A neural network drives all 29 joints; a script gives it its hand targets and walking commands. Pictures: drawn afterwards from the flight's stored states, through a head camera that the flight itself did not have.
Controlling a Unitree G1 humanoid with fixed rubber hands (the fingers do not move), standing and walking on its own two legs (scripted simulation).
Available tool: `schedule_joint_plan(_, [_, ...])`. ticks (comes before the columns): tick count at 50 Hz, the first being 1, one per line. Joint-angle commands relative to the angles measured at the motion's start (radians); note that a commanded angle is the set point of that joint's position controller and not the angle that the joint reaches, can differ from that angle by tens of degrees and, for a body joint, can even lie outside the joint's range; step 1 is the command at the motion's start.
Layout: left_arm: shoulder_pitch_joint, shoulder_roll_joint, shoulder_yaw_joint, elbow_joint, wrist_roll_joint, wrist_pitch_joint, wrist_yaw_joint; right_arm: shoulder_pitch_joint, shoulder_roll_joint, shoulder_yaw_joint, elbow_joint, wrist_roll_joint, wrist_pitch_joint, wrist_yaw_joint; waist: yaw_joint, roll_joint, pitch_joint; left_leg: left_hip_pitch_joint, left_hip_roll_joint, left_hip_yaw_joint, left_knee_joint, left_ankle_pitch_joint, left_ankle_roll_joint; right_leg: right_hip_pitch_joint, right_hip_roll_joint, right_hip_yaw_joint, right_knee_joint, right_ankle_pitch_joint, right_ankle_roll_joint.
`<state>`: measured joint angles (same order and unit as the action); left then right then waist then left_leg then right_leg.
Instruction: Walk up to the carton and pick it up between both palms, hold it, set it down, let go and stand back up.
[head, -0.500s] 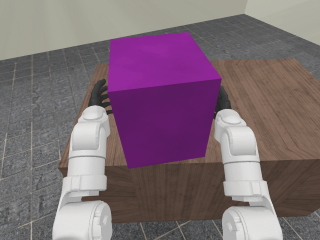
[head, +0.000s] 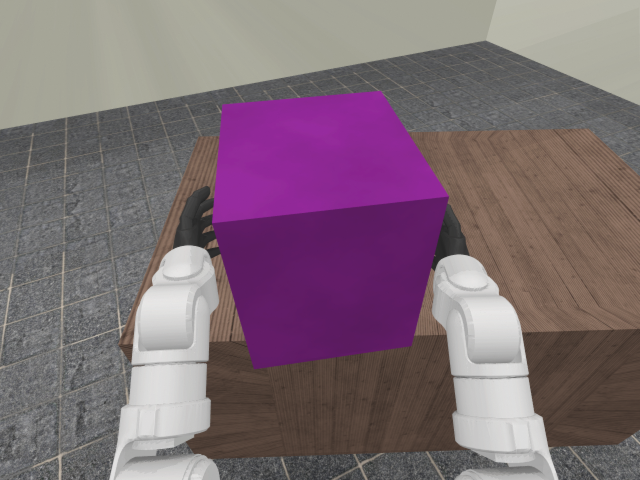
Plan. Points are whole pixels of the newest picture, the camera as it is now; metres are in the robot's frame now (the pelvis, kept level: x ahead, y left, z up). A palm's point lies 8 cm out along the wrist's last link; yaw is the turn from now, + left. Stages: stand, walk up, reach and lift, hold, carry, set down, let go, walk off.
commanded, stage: hold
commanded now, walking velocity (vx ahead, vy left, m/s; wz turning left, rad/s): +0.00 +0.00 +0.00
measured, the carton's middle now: (318, 227) +0.39 +0.00 +0.14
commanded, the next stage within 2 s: none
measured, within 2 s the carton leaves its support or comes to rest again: neither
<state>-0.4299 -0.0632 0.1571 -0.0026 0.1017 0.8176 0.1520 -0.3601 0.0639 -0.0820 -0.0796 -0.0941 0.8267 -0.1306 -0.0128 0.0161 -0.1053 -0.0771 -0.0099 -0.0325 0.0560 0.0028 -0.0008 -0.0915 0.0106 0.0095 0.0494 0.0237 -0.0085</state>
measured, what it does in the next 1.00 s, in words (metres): stands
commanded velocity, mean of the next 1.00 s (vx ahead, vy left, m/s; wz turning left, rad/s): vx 0.00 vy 0.00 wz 0.00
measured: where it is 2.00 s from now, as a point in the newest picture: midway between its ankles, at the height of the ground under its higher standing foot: outside the picture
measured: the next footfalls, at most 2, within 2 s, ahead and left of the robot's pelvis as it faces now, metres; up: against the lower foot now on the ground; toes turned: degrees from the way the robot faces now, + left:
none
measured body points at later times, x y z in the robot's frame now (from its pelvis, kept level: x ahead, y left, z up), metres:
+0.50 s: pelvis -0.01 +0.00 +0.00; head -0.03 -0.01 +0.45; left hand +0.34 +0.15 +0.15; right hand +0.33 -0.15 +0.14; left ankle +0.02 +0.12 -0.76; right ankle +0.03 -0.11 -0.76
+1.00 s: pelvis +0.00 -0.01 +0.00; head -0.03 -0.02 +0.45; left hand +0.32 +0.14 +0.16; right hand +0.31 -0.16 +0.14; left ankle +0.02 +0.12 -0.76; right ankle +0.03 -0.11 -0.76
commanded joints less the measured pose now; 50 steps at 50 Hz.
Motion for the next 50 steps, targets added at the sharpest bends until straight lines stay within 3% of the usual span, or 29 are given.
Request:
schedule_joint_plan(1, [-0.598,-0.430,-0.473,-0.256,-0.198,-0.050,-0.181,-0.690,0.383,0.428,-0.264,0.182,-0.071,0.158,-0.004,0.007,-0.413,0.066,-0.016,0.032,0.036,0.127,-0.045,0.205,0.025,-0.017,0.048,0.085,0.036])
schedule_joint_plan(8, [-0.592,-0.456,-0.495,-0.286,-0.209,-0.025,-0.177,-0.698,0.382,0.442,-0.302,0.193,-0.054,0.171,0.001,0.005,-0.416,0.069,-0.011,0.033,0.050,0.119,-0.051,0.184,0.030,-0.022,0.050,0.042,0.028])
schedule_joint_plan(16, [-0.597,-0.458,-0.471,-0.249,-0.191,-0.003,-0.190,-0.705,0.385,0.413,-0.257,0.174,-0.031,0.191,0.002,-0.004,-0.367,0.045,-0.013,0.033,0.042,0.030,-0.045,0.160,0.031,-0.024,0.048,-0.032,0.023])
schedule_joint_plan(34, [-0.567,-0.444,-0.501,-0.321,-0.201,0.011,-0.209,-0.675,0.429,0.467,-0.331,0.201,-0.003,0.182,0.014,-0.029,-0.418,0.071,-0.032,0.042,0.030,0.088,-0.031,0.236,0.018,-0.003,0.056,0.105,0.051])
schedule_joint_plan(50, [-0.471,-0.360,-0.497,-0.417,-0.237,0.077,-0.205,-0.576,0.365,0.468,-0.440,0.230,0.077,0.162,0.020,-0.027,-0.356,0.094,-0.032,0.046,0.032,0.094,-0.033,0.221,0.016,-0.004,0.062,0.106,0.055])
